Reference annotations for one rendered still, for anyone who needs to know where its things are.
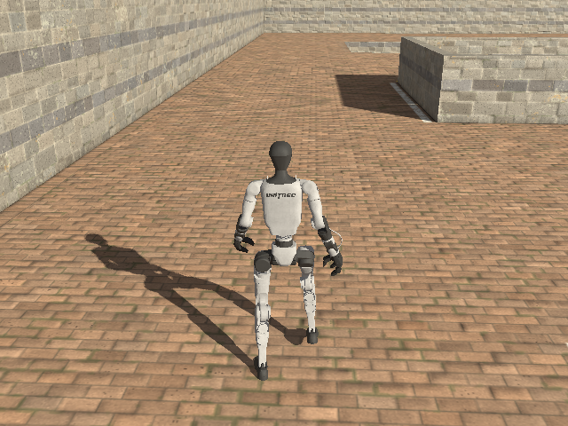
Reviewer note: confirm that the robot left shin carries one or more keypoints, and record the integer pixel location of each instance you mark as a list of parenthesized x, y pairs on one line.
[(262, 335)]

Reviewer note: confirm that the robot right hand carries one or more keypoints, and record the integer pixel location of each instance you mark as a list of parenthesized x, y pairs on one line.
[(338, 262)]

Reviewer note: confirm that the robot right upper arm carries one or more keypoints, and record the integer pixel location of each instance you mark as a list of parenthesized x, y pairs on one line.
[(310, 188)]

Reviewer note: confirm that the humanoid robot head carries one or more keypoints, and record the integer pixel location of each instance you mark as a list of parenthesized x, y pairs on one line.
[(281, 153)]

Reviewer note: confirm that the robot right forearm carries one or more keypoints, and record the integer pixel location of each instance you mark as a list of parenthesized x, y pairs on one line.
[(327, 239)]

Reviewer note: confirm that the robot left forearm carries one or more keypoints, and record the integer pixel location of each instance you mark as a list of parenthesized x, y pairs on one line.
[(240, 231)]

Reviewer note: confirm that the robot left upper arm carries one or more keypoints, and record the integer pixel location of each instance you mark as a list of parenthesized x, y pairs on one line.
[(249, 202)]

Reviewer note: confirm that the robot left hand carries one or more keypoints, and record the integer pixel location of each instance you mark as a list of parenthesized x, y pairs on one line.
[(238, 246)]

